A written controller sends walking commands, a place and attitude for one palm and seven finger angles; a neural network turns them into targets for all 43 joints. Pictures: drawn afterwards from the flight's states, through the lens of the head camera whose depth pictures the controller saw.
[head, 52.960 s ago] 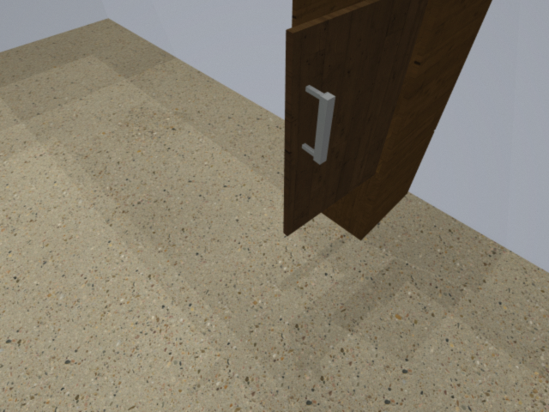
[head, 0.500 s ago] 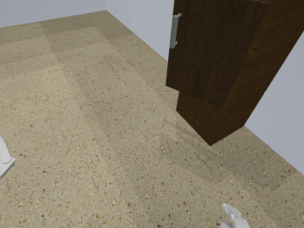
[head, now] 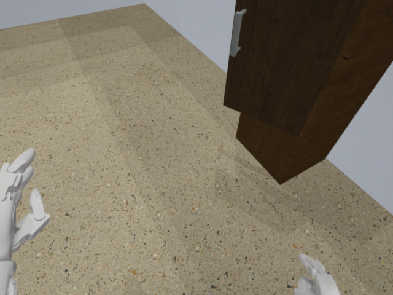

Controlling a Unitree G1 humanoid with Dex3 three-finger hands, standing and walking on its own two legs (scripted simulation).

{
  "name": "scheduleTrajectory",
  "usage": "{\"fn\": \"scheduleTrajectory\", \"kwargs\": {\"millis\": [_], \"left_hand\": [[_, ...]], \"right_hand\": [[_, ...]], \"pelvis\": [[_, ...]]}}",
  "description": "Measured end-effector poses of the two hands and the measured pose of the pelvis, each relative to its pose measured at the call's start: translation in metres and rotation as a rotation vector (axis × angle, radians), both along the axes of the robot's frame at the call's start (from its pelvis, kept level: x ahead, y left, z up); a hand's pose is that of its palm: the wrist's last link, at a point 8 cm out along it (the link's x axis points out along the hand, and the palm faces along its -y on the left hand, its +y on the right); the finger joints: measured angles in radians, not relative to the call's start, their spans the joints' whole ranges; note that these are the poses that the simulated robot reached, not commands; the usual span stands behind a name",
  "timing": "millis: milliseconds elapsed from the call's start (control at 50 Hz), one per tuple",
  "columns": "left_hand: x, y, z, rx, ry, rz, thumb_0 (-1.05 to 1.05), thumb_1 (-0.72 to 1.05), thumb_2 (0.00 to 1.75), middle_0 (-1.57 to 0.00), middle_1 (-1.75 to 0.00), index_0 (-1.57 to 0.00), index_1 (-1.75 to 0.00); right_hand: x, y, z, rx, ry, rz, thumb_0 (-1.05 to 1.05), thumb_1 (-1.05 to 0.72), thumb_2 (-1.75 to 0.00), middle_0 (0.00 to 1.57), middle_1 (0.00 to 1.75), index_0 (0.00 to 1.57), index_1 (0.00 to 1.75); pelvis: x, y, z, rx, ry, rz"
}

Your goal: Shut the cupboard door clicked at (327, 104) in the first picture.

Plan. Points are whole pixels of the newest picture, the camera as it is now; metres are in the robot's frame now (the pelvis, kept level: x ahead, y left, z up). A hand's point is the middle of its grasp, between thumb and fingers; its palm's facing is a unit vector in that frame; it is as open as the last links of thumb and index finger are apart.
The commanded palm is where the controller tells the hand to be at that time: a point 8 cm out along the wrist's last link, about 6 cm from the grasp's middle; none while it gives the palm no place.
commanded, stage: let the arm hang, fingers relaxed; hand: left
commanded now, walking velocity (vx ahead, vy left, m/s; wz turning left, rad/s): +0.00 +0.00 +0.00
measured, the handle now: (238, 33) +1.02 -0.10 +0.06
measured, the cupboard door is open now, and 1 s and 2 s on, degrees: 26 26 26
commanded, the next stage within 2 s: look to check the result in 1.06 s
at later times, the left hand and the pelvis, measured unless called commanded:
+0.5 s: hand out of the picture -0.05 +0.21 -0.16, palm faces +0.00 -0.97 -0.24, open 7.2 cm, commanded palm none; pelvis -0.04 +0.01 +0.01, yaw -1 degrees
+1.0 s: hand out of the picture -0.01 +0.18 -0.17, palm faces -0.02 -0.98 -0.19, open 7.3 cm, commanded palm none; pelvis -0.03 +0.01 +0.01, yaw -2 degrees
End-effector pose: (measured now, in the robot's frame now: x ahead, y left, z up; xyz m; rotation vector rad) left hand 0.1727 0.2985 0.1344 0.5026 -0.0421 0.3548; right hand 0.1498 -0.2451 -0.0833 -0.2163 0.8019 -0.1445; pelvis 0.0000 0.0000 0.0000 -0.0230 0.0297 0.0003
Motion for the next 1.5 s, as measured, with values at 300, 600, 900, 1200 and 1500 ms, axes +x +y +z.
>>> {"fn": "scheduleTrajectory", "kwargs": {"millis": [300, 600, 900, 1200, 1500], "left_hand": [[-0.148, -0.072, -0.271, -0.512, 1.190, 0.093, -0.01, 0.97, 0.90, -0.21, -0.30, -0.21, -0.30], [-0.233, -0.039, -0.260, -0.452, 1.418, 0.257, 0.00, 0.92, 0.90, -0.20, -0.30, -0.20, -0.30], [-0.194, -0.071, -0.270, -0.499, 1.347, 0.161, 0.00, 0.91, 0.90, -0.20, -0.30, -0.20, -0.30], [-0.184, -0.059, -0.266, -0.469, 1.362, 0.186, 0.00, 0.91, 0.90, -0.20, -0.30, -0.21, -0.30], [-0.153, -0.045, -0.259, -0.424, 1.321, 0.189, 0.00, 0.91, 0.90, -0.20, -0.30, -0.20, -0.30]], "right_hand": [[-0.132, -0.004, -0.034, -0.023, 0.418, -0.033, 0.01, -0.90, -0.90, 0.20, 0.30, 0.20, 0.30], [-0.217, 0.030, -0.058, 0.097, 0.628, -0.133, 0.01, -0.90, -0.90, 0.20, 0.30, 0.20, 0.30], [-0.199, 0.030, -0.055, 0.098, 0.569, -0.153, 0.01, -0.91, -0.90, 0.20, 0.30, 0.20, 0.30], [-0.189, 0.014, -0.051, 0.064, 0.586, -0.154, 0.01, -0.91, -0.90, 0.20, 0.30, 0.20, 0.30], [-0.153, -0.008, -0.046, 0.025, 0.539, -0.134, 0.01, -0.90, -0.90, 0.20, 0.30, 0.20, 0.30]], "pelvis": [[-0.032, 0.006, 0.002, 0.020, -0.046, -0.009], [-0.036, 0.013, 0.008, 0.018, -0.067, -0.026], [-0.032, 0.009, 0.009, 0.023, -0.069, -0.037], [-0.023, 0.006, 0.011, 0.022, -0.062, -0.034], [-0.012, 0.001, 0.012, 0.021, -0.060, -0.031]]}}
